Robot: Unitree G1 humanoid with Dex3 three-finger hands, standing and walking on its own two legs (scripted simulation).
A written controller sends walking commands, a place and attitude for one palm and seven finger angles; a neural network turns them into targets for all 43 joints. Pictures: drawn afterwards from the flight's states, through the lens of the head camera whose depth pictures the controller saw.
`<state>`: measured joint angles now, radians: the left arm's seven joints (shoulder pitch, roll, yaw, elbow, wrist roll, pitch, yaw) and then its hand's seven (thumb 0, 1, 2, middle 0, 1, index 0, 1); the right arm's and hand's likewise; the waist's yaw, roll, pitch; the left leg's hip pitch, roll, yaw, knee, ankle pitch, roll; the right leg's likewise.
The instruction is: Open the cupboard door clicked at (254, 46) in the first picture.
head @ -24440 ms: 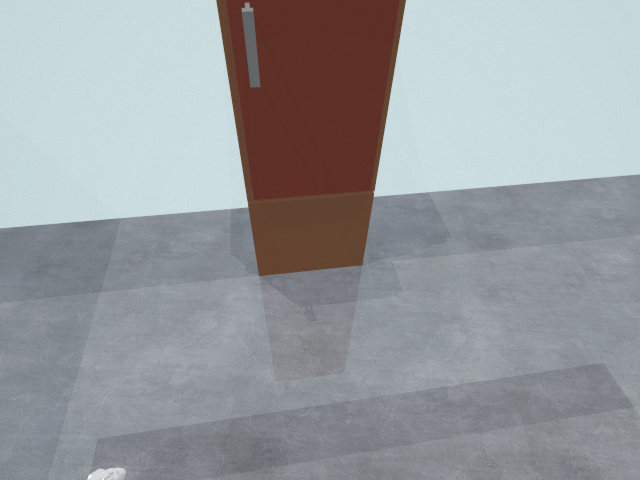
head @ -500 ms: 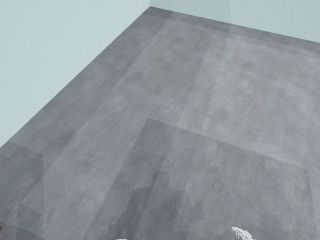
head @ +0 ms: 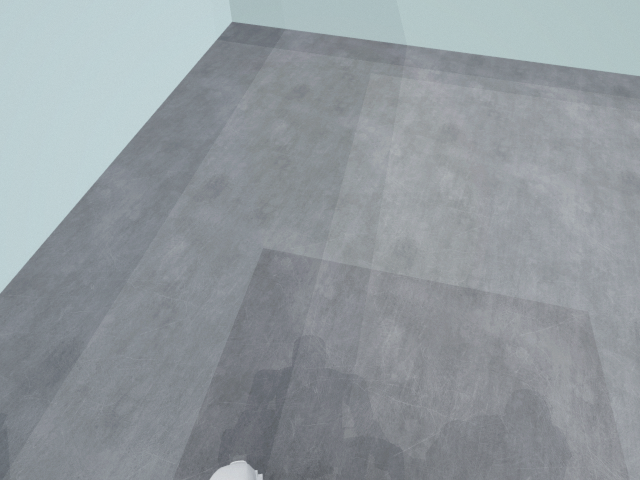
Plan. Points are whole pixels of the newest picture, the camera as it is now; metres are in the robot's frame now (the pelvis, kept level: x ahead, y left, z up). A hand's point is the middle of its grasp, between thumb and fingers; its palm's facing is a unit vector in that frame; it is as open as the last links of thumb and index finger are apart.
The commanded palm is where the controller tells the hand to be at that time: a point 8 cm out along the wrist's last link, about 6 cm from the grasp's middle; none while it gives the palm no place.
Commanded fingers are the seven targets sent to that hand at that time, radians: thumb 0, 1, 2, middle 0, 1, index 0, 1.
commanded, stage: walk to a spot facing it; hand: left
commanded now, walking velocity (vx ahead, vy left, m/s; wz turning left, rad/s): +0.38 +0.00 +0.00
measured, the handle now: out of the picture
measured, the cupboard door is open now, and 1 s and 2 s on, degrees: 42 42 42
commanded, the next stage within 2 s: turn to face it in 0.26 s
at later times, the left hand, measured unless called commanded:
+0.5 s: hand (224, 359) +0.33 +0.17 -0.18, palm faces -0.01 -0.97 -0.24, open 7.3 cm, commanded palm none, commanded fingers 0.00 0.90 0.90 -0.20 -0.30 -0.20 -0.30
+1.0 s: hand (215, 325) +0.39 +0.20 -0.17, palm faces +0.28 -0.93 -0.22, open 7.3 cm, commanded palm none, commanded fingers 0.00 0.90 0.90 -0.20 -0.30 -0.20 -0.30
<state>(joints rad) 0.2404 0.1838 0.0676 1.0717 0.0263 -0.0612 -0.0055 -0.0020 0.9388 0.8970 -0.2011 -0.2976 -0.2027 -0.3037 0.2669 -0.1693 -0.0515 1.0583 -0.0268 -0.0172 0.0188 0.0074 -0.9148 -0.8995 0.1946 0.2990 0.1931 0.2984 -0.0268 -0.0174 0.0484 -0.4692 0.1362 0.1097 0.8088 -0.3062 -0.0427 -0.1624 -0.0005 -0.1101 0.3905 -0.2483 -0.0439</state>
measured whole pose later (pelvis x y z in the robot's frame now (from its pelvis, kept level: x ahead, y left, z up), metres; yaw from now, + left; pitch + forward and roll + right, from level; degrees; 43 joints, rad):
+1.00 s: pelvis +0.34 -0.02 -0.01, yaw +15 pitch +1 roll -2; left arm 0.13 0.22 0.07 0.94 0.02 0.04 0.01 0.01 0.92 0.90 -0.20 -0.30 -0.20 -0.30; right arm 0.16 -0.21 -0.05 0.93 -0.03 0.02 0.00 0.00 -0.91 -0.90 0.20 0.30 0.20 0.30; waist -0.01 0.00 0.07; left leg -0.34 0.03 0.03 0.53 -0.21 0.03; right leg -0.44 -0.07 -0.03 0.94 -0.44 0.09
